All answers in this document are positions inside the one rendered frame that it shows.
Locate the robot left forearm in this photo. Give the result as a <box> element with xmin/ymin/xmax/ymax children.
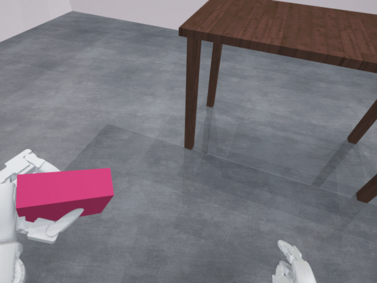
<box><xmin>0</xmin><ymin>241</ymin><xmax>27</xmax><ymax>283</ymax></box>

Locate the right robot hand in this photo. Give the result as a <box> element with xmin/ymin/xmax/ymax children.
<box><xmin>272</xmin><ymin>240</ymin><xmax>316</xmax><ymax>283</ymax></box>

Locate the sponge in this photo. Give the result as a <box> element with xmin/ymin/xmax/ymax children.
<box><xmin>16</xmin><ymin>168</ymin><xmax>114</xmax><ymax>222</ymax></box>

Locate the left robot hand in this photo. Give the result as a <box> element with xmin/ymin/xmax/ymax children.
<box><xmin>0</xmin><ymin>149</ymin><xmax>84</xmax><ymax>244</ymax></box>

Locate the table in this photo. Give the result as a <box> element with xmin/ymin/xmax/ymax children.
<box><xmin>178</xmin><ymin>0</ymin><xmax>377</xmax><ymax>203</ymax></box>

